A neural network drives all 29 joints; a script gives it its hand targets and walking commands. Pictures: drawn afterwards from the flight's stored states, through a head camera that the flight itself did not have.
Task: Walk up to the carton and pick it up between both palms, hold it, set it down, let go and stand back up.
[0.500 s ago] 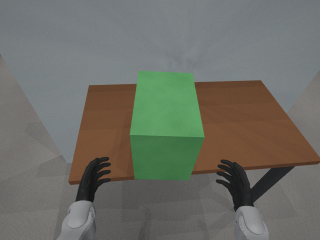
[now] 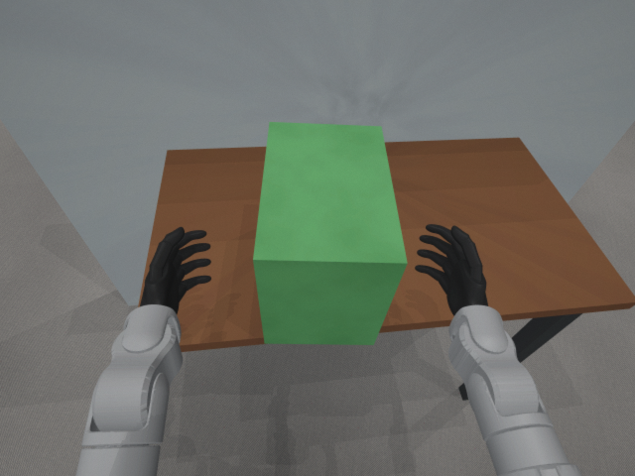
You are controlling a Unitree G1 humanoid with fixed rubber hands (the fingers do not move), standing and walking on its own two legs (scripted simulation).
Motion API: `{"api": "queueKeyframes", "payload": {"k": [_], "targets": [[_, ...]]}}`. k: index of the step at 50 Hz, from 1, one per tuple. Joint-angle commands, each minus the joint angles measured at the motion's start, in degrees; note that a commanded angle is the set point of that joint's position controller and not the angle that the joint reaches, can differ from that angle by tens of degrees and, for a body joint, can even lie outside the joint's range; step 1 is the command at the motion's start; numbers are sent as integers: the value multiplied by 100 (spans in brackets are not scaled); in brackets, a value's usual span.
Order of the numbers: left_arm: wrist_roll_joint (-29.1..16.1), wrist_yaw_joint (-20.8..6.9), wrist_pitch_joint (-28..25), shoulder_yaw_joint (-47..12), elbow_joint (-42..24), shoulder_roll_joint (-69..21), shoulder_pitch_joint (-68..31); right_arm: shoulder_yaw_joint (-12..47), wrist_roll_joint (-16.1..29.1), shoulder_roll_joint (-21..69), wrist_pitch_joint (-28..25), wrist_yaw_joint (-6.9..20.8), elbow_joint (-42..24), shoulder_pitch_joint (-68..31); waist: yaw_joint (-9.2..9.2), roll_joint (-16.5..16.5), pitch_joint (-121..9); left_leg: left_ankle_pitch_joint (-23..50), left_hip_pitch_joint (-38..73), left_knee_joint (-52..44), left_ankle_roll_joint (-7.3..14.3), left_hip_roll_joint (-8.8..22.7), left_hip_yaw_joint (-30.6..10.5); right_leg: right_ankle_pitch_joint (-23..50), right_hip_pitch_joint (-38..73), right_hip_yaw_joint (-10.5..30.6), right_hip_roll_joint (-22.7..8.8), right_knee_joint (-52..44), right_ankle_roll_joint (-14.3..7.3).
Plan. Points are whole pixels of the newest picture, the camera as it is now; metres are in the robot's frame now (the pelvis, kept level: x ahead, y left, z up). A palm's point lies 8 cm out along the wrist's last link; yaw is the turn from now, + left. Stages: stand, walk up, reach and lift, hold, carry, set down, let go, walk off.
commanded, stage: reach and lift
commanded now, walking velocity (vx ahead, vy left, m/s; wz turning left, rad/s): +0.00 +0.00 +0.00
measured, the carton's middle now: (322, 235) +0.45 +0.01 +0.01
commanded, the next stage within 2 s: none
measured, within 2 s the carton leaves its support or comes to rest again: neither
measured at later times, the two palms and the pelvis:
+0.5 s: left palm (171, 226) +0.36 +0.19 +0.12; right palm (460, 228) +0.38 -0.16 +0.12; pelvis -0.01 -0.01 +0.00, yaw +0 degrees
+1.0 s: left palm (174, 183) +0.42 +0.20 +0.14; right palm (442, 185) +0.44 -0.14 +0.13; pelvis +0.01 +0.00 +0.00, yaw +2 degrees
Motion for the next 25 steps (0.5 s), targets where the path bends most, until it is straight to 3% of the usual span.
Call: {"api": "queueKeyframes", "payload": {"k": [1, 6, 11, 16, 20, 25], "targets": [[66, 7, 124, 249, -1232, 410, -2240, -234, 181, -764, -73, -91, -902, -2207, -118, 360, -2309, 2252, 276, -63, -177, -313, -5, 1847, 975, -18, 257, 42, 72], [169, -52, 519, 473, -1060, 483, -2572, -139, 363, -916, 93, -220, -823, -2744, -115, 267, -2593, 2573, 277, 52, -177, -374, 6, 2452, 1244, -69, 315, 146, 155], [178, -108, 701, 564, -541, 558, -3130, -154, 418, -993, 303, -290, -472, -3308, -152, 161, -2459, 2240, 50, -42, -136, -401, 19, 2288, 1196, -100, 334, 137, 169], [85, -24, 641, 592, -475, 762, -3967, -269, 461, -1039, 417, -302, -400, -3992, -149, 230, -2868, 2000, -47, -45, -124, -407, 32, 2064, 1107, -109, 324, 143, 177], [49, 72, 532, 550, -14, 893, -4552, -286, 476, -1039, 533, -251, 78, -4485, -115, 348, -3056, 1761, -113, -35, -107, -378, 18, 1733, 891, -92, 297, 129, 152], [-85, 144, 438, 517, 455, 1128, -5274, -325, 507, -1086, 610, -255, 316, -5216, -78, 332, -3604, 1795, -262, 68, -90, -394, 8, 1880, 921, -86, 285, 204, 186]]}}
